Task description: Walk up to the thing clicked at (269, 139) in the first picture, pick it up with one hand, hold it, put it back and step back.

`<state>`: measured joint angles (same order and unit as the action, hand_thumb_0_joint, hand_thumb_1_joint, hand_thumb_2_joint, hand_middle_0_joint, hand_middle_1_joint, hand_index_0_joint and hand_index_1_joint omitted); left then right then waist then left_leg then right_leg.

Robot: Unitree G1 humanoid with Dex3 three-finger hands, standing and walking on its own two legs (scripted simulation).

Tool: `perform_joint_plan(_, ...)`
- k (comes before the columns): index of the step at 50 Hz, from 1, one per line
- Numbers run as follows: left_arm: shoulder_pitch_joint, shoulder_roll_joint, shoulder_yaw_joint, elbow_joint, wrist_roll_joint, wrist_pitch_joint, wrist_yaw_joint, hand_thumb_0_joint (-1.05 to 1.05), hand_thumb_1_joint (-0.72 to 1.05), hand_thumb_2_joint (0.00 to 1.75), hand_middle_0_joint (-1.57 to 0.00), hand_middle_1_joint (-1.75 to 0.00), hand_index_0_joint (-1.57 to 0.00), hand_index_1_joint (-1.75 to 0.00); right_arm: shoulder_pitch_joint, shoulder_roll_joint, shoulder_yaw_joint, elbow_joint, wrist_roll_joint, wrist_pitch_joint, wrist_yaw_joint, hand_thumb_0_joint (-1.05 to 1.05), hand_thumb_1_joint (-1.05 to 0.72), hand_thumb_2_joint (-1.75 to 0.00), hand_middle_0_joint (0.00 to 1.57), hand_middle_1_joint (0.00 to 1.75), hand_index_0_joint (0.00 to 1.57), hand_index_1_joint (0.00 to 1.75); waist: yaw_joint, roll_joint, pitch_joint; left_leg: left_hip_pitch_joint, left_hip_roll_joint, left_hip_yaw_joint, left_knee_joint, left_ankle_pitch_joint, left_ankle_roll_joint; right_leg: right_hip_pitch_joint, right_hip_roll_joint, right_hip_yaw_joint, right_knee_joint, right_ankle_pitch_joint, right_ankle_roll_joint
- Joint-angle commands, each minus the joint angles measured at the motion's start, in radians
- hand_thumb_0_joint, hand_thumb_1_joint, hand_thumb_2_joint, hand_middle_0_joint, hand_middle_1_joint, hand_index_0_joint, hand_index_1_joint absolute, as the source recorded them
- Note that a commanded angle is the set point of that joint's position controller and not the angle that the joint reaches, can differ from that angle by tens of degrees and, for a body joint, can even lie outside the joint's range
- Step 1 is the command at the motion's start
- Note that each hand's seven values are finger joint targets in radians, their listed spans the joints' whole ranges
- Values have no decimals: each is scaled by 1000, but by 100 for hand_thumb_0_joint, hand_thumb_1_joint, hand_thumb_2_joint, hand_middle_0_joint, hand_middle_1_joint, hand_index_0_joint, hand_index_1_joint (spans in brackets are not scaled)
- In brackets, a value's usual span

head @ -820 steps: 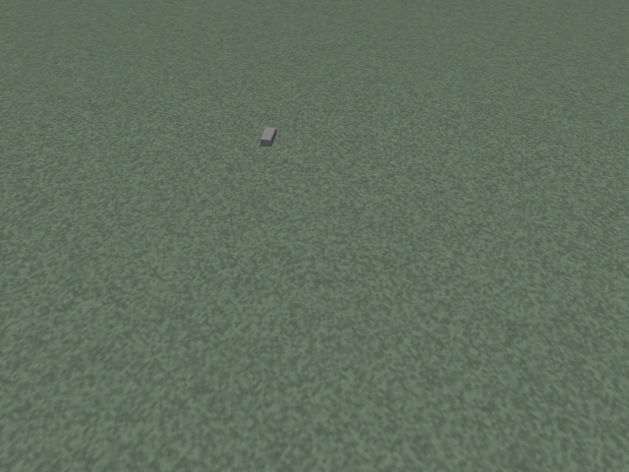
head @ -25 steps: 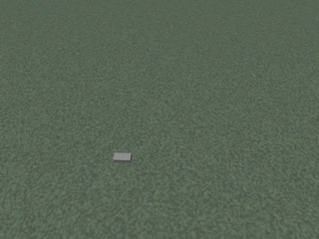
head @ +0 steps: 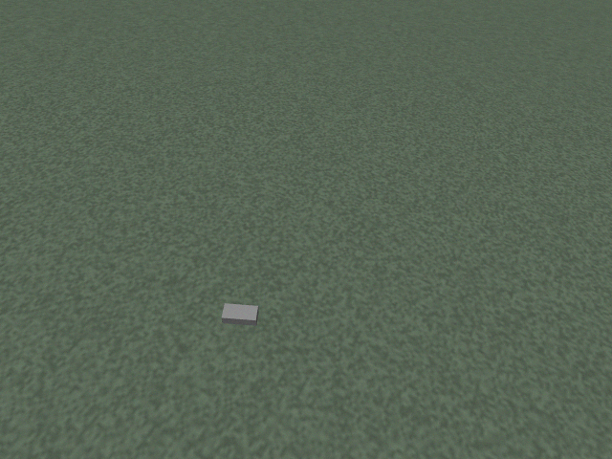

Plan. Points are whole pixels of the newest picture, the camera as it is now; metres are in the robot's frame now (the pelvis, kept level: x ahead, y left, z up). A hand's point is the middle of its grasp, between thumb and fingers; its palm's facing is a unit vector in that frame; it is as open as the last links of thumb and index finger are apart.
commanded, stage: walk up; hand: left
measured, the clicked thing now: (240, 314) +0.71 +0.22 -0.74
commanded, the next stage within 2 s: none
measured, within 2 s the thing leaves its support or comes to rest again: neither
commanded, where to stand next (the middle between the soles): +0.32 -0.02 m, yaw +0 degrees
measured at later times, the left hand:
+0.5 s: hand (147, 395) +0.24 +0.24 -0.11, palm faces -0.01 -0.92 -0.40, open 7.4 cm
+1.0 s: hand (159, 359) +0.31 +0.25 -0.16, palm faces -0.05 -0.93 -0.37, open 7.4 cm
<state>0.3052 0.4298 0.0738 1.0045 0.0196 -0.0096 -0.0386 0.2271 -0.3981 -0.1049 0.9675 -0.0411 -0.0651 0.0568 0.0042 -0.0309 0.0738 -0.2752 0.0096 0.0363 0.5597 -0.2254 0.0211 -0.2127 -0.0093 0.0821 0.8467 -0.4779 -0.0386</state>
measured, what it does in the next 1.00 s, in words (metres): walks ahead: right foot, then left foot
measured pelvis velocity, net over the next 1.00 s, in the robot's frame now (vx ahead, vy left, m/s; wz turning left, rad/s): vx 0.26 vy -0.01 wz -0.03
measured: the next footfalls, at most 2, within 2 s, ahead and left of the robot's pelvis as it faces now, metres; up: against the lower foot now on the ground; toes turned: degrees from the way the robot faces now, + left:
right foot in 0.32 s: +0.30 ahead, -0.15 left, +0.00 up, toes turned -3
left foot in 0.68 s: +0.37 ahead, +0.11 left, +0.00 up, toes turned +2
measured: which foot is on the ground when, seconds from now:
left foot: down 0.00-0.34, up 0.36-0.66, down 0.68-1.00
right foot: up 0.00-0.30, down 0.32-1.00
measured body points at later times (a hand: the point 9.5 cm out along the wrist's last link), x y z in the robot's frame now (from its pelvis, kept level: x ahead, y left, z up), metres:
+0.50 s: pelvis +0.17 -0.03 +0.00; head +0.18 -0.06 +0.45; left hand +0.24 +0.29 -0.09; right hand +0.22 -0.35 -0.13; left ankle +0.17 +0.11 -0.67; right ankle +0.19 -0.15 -0.73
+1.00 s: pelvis +0.26 -0.01 -0.01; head +0.28 -0.01 +0.44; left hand +0.31 +0.30 -0.14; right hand +0.37 -0.32 -0.12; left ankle +0.33 +0.11 -0.73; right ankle +0.26 -0.14 -0.73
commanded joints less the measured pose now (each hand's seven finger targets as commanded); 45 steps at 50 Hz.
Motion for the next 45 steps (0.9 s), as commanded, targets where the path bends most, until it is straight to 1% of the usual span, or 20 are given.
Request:
perform_joint_plan(1,11,209,30,-105,-16,-41,9,0,90,90,-20,-30,-20,-30,29,-264,-47,-116,18,-17,-29,0,-90,-90,20,30,20,30,-17,126,35,188,311,-422,-367,-333,194,-386,-48,69,208,62,-16)
perform_joint_plan(5,11,191,31,-119,-2,-39,-16,0,90,90,-20,-30,-20,-30,57,-257,-38,-139,18,-23,-24,0,-90,-90,20,30,20,30,-28,175,47,108,253,-231,-383,-152,198,-286,-68,-33,8,131,37)
perform_joint_plan(12,-23,173,48,-162,7,-52,-31,0,90,90,-20,-30,-20,-30,60,-264,-35,-195,30,-16,-15,0,-90,-90,20,30,20,30,-16,146,18,1,217,-144,-272,-142,165,-60,-34,-130,-235,266,16)
perform_joint_plan(14,75,175,61,-143,8,-62,-19,0,90,90,-20,-30,-20,-30,39,-243,-23,-211,30,-9,-17,0,-90,-90,20,30,20,30,50,95,-9,-70,191,-111,-110,-68,131,107,-8,-150,-282,275,8)
perform_joint_plan(15,131,205,73,-134,10,-72,-8,0,90,90,-20,-30,-20,-30,77,-196,-3,-213,31,-7,-19,0,-90,-90,20,30,20,30,76,-18,-56,-131,137,-62,74,10,105,238,-1,-112,-334,208,-11)
perform_joint_plan(16,203,285,99,-140,16,-83,6,0,90,90,-20,-30,-20,-30,106,-134,19,-234,38,-10,-21,0,-90,-90,20,30,20,30,104,-265,-80,-272,14,25,404,-80,50,315,-202,220,-489,64,-84)
perform_joint_plan(17,190,331,99,-167,0,-87,8,0,90,90,-20,-30,-20,-30,113,-168,12,-232,37,-3,-28,0,-90,-90,20,30,20,30,93,-235,-69,-380,-54,-15,548,-318,24,294,-404,557,-618,11,-210)
perform_joint_plan(18,141,320,92,-190,-10,-84,8,0,90,90,-20,-30,-20,-30,97,-235,-7,-210,31,2,-37,0,-90,-90,20,30,20,30,72,-100,-30,-349,-1,-108,627,-333,22,180,-434,568,-589,57,-273)
perform_joint_plan(23,24,238,62,-233,-16,-87,18,0,90,90,-20,-30,-20,-30,176,-203,-5,-156,37,10,-16,0,-90,-90,20,30,20,30,1,-146,10,-238,62,-84,442,-136,-6,14,-240,116,-570,290,-191)
perform_joint_plan(26,44,237,63,-258,-7,-90,13,0,90,90,-20,-30,-20,-30,115,-179,-5,-183,22,11,0,0,-90,-90,20,30,20,30,22,-142,8,-226,72,-31,266,-111,-26,21,-236,57,-566,306,-207)
perform_joint_plan(29,38,224,43,-267,-6,-81,23,0,90,90,-20,-30,-20,-30,75,-145,1,-194,19,2,-13,0,-90,-90,20,30,20,30,27,-125,-23,-108,47,8,137,-15,-22,-9,-242,-7,-446,629,-184)
perform_joint_plan(31,12,215,31,-271,-15,-65,30,0,90,90,-20,-30,-20,-30,87,-132,4,-178,25,-3,-26,0,-90,-90,20,30,20,30,4,-83,-57,19,19,33,31,105,-7,-52,-215,-52,-340,710,-149)
perform_joint_plan(33,-8,150,4,-280,-24,-51,37,0,90,90,-20,-30,-20,-30,169,-193,-14,-141,17,-16,-43,0,-90,-90,20,30,20,30,-51,73,-124,214,34,-8,-100,271,29,-142,-116,-117,-115,499,-71)
perform_joint_plan(34,30,91,-13,-282,-33,-46,38,0,90,90,-20,-30,-20,-30,186,-277,-33,-149,7,-21,-53,0,-90,-90,20,30,20,30,-52,264,-175,299,246,-275,-128,393,87,-263,-15,-135,58,202,-13)
perform_joint_plan(35,98,108,-10,-247,-42,-22,45,0,90,90,-20,-30,-20,-30,123,-285,-21,-188,24,-21,-60,0,-90,-90,20,30,20,30,-7,176,-177,187,380,-473,-199,265,196,-221,35,-53,118,-100,3)
perform_joint_plan(36,90,170,4,-210,-35,-6,52,0,90,90,-20,-30,-20,-30,79,-292,-25,-185,38,-15,-60,0,-90,-90,20,30,20,30,-12,153,-157,104,385,-486,-208,121,239,-182,-8,-12,177,-146,-6)
perform_joint_plan(38,74,170,6,-180,-31,-1,54,0,90,90,-20,-30,-20,-30,-13,-252,-4,-193,29,-4,-67,0,-90,-90,20,30,20,30,15,182,-96,34,311,-359,-203,21,195,-190,-37,9,132,-117,-9)
perform_joint_plan(40,102,163,5,-135,-32,-7,50,0,90,90,-20,-30,-20,-30,-53,-247,6,-185,22,2,-68,0,-90,-90,20,30,20,30,27,250,-81,5,272,-252,-166,66,168,-158,-53,-46,-10,-50,-1)
perform_joint_plan(42,78,154,9,-108,-23,-10,47,0,90,90,-20,-30,-20,-30,-59,-246,11,-174,24,12,-65,0,-90,-90,20,30,20,30,14,241,-91,-19,262,-226,-128,165,162,-89,-28,-84,-90,1,12)
perform_joint_plan(45,85,157,15,-74,-6,-16,51,0,90,90,-20,-30,-20,-30,-118,-223,25,-174,41,32,-61,0,-90,-90,20,30,20,30,45,180,-105,-118,236,-187,-56,57,111,48,-22,-87,-286,194,-1)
